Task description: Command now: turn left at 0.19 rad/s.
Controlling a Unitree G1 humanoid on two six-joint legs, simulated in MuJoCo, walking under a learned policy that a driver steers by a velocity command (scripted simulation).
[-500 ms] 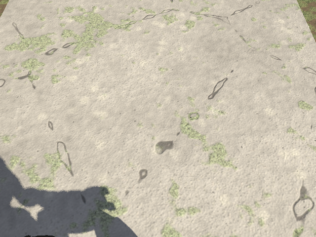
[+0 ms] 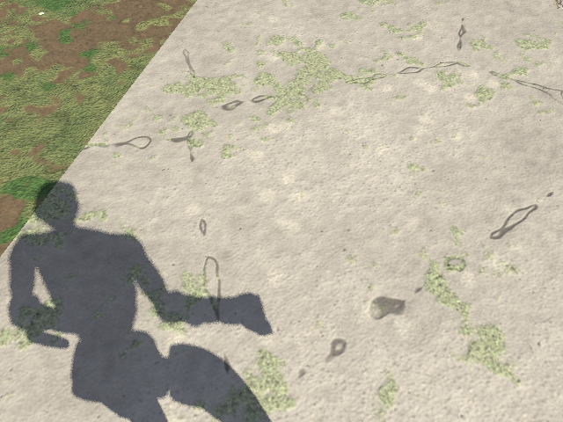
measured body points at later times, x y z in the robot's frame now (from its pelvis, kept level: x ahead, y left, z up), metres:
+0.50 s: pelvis +0.01 +0.03 +0.00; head +0.02 +0.03 +0.45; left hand +0.09 +0.31 -0.13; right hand +0.15 -0.22 -0.11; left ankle -0.01 +0.13 -0.74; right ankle +0.02 -0.14 -0.74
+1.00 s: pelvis +0.02 +0.02 +0.00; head +0.02 +0.02 +0.45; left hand +0.05 +0.29 -0.15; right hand +0.09 -0.24 -0.14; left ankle -0.01 +0.13 -0.74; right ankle +0.01 -0.13 -0.73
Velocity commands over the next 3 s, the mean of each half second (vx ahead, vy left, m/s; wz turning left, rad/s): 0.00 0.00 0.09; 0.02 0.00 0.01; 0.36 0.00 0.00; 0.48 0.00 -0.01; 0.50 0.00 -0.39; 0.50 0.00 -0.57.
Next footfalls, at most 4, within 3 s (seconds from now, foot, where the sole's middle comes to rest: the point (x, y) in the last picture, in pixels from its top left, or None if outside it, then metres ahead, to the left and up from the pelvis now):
0.04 left None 0.03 0.13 -0.78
1.64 left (263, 420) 0.46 0.10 -0.78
2.18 right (362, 304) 0.76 -0.14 -0.78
2.68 left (308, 207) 1.09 0.00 -0.78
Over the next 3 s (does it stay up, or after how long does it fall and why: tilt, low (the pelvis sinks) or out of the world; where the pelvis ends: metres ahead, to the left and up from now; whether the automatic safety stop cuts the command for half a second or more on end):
stays up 1.04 -0.10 0.01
